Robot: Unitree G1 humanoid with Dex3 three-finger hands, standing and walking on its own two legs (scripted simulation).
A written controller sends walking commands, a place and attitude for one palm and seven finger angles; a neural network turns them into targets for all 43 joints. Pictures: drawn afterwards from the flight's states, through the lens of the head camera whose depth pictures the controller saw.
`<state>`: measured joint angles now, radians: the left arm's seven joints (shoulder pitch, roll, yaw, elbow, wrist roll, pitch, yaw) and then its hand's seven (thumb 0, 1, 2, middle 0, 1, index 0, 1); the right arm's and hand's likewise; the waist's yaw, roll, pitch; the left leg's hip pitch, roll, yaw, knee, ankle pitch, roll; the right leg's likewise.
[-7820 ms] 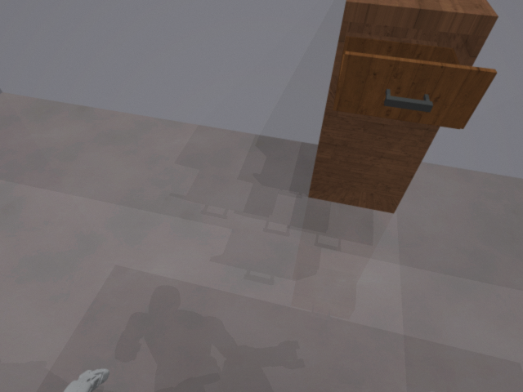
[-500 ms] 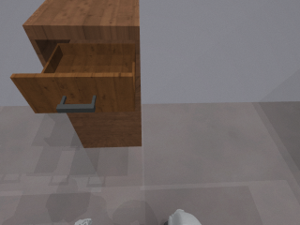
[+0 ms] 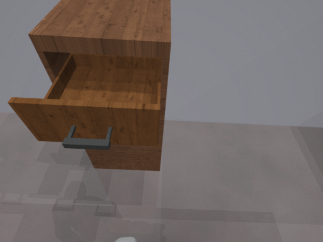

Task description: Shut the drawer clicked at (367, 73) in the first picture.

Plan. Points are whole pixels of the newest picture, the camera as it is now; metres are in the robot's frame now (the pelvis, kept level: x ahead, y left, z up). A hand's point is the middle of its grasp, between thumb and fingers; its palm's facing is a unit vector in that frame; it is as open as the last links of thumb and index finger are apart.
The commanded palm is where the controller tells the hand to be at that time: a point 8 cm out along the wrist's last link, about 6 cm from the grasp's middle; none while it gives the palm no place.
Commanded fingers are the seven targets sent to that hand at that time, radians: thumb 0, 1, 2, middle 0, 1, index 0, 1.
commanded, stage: come to a stop and stand still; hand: left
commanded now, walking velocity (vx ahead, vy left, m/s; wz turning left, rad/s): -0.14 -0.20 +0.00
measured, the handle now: (89, 137) +0.37 +0.24 +0.01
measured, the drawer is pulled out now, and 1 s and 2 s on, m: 0.23 0.23 0.23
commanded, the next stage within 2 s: look again from close up in 0.64 s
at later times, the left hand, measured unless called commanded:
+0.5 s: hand out of the picture -0.04 +0.13 -0.14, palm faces +0.02 -0.97 -0.25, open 7.3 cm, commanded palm none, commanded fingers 0.00 0.90 0.90 -0.20 -0.30 -0.20 -0.30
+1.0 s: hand out of the picture -0.06 +0.20 -0.18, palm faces +0.02 -0.98 -0.21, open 7.3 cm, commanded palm none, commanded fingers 0.00 0.90 0.90 -0.20 -0.30 -0.20 -0.30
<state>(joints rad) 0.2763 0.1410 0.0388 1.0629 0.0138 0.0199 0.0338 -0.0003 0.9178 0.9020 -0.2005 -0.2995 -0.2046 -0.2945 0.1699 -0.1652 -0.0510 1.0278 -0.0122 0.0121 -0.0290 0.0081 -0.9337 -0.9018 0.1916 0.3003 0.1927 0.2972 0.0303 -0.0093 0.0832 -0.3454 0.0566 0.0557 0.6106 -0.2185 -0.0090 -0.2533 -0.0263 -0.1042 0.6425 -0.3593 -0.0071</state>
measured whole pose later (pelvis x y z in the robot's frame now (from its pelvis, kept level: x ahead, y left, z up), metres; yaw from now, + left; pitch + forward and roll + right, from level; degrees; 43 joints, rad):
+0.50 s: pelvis -0.05 -0.05 +0.02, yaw -3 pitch -1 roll +2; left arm 0.33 0.13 0.03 1.06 0.02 0.01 0.02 0.00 0.91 0.90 -0.20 -0.30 -0.20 -0.29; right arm 0.27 -0.21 -0.08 1.07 -0.03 0.07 0.01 0.00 -0.91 -0.90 0.19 0.30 0.20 0.30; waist 0.01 0.04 -0.03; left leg -0.43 0.04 0.03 0.79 -0.30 -0.03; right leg -0.13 -0.05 -0.04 0.43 -0.29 -0.01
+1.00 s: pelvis -0.06 +0.02 +0.00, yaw -2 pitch -1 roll -1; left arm 0.31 0.17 0.01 1.06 0.02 0.00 0.05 0.00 0.91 0.90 -0.20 -0.30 -0.21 -0.29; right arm 0.18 -0.16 0.00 0.98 -0.01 -0.01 -0.02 0.00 -0.92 -0.90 0.19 0.30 0.20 0.30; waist 0.03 0.00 0.03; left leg -0.23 0.00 0.10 0.62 -0.37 0.06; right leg -0.17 -0.10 -0.03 0.55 -0.35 0.03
